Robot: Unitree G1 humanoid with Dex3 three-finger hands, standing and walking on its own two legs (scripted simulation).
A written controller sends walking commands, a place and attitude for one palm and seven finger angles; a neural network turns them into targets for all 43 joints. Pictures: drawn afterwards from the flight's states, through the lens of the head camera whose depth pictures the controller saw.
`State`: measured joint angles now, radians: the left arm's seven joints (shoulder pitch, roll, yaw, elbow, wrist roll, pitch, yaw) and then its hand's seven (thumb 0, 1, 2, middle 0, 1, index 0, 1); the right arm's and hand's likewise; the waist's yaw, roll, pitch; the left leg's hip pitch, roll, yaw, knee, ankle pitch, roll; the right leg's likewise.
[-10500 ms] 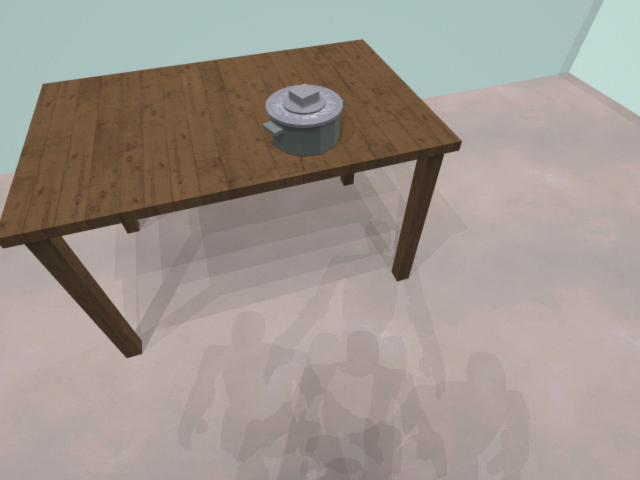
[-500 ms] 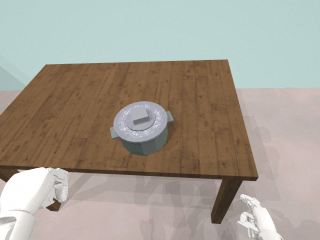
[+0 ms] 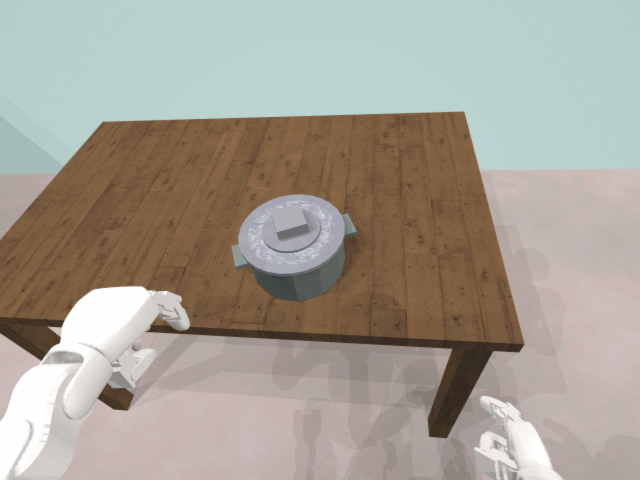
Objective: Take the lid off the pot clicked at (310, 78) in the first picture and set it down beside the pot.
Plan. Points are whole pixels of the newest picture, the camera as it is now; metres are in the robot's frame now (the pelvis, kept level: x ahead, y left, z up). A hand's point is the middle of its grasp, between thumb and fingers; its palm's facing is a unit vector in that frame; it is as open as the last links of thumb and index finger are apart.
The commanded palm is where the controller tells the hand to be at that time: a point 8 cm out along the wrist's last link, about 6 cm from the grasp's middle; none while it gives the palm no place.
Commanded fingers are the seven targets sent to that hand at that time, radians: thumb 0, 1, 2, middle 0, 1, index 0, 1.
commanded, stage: reach forward and open the fingers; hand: left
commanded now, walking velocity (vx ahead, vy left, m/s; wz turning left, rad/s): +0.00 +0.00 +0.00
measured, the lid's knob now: (289, 221) +0.52 +0.12 -0.01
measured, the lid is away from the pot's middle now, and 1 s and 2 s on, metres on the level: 0.00 0.00 0.00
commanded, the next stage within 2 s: move the open hand above the knob in 0.36 s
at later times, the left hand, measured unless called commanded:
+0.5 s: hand (152, 304) +0.30 +0.26 +0.07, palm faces -0.22 -0.07 -0.97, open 10.1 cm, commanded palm +0.29 +0.24 +0.13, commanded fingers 0.00 -0.25 1.29 -0.81 -0.08 -0.81 -0.08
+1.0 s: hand (207, 264) +0.37 +0.21 +0.06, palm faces -0.27 -0.07 -0.96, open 10.2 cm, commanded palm +0.36 +0.21 +0.13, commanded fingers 0.00 -0.25 1.29 -0.81 -0.08 -0.81 -0.08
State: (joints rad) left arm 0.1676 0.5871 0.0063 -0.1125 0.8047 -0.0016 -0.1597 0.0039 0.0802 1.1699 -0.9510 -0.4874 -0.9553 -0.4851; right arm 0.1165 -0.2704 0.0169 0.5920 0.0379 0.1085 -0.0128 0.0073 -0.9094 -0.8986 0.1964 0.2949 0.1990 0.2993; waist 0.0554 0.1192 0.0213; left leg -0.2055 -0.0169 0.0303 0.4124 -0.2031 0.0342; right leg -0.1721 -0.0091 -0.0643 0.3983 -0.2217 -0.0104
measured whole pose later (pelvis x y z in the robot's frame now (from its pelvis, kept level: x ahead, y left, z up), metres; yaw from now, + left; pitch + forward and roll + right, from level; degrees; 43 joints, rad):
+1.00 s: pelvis +0.02 +0.00 +0.00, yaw +0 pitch +3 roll +0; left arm -0.33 0.51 -0.20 0.25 0.85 0.15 -0.20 0.00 -0.24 1.29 -0.82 -0.08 -0.82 -0.08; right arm 0.12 -0.28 0.03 0.61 0.07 0.14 0.00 0.01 -0.91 -0.90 0.20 0.29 0.20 0.30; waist 0.00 0.10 0.00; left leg -0.25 -0.03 0.03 0.43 -0.23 0.04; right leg -0.23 -0.03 -0.06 0.44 -0.27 0.00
